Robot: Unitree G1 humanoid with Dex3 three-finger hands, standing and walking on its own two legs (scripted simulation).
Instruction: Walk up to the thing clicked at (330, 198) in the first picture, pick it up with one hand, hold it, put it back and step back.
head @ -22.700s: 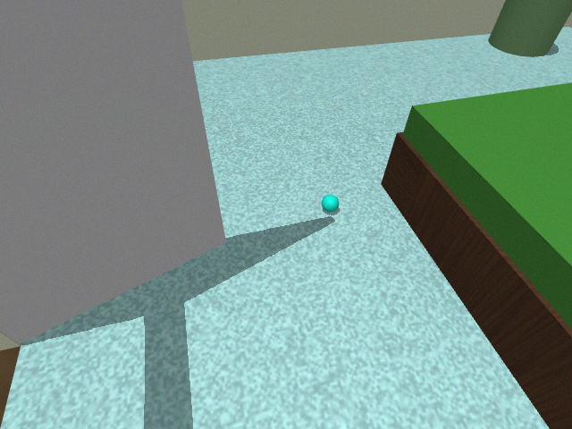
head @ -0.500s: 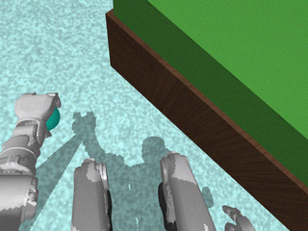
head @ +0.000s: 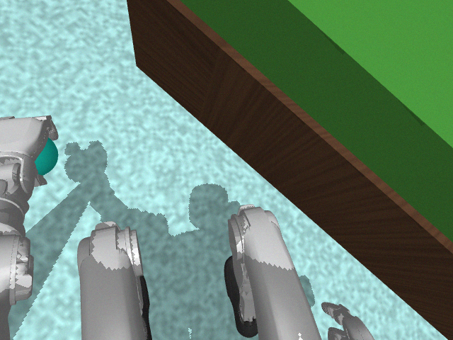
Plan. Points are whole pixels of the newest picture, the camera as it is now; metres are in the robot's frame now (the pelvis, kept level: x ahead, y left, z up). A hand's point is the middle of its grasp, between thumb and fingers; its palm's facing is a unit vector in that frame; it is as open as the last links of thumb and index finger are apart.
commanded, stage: crouch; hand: left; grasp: from above
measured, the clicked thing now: (30, 154) +0.46 +0.30 -0.17
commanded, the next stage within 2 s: lower in 0.40 s
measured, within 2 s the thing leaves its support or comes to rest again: neither
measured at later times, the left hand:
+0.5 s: hand (39, 161) +0.46 +0.30 -0.20, palm faces -0.45 -0.05 -0.89, open 10.4 cm
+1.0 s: hand (51, 166) +0.46 +0.30 -0.25, palm faces -0.45 -0.07 -0.89, open 10.4 cm
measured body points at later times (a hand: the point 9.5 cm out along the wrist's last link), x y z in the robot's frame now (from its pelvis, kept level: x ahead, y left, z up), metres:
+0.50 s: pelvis +0.00 +0.00 -0.04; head +0.23 +0.06 +0.34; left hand +0.48 +0.30 -0.15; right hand +0.05 -0.27 -0.15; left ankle +0.08 +0.14 -0.35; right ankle +0.09 -0.14 -0.35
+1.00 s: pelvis +0.00 +0.00 -0.07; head +0.26 +0.07 +0.30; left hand +0.48 +0.30 -0.20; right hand +0.05 -0.27 -0.16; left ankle +0.08 +0.14 -0.35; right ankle +0.09 -0.14 -0.35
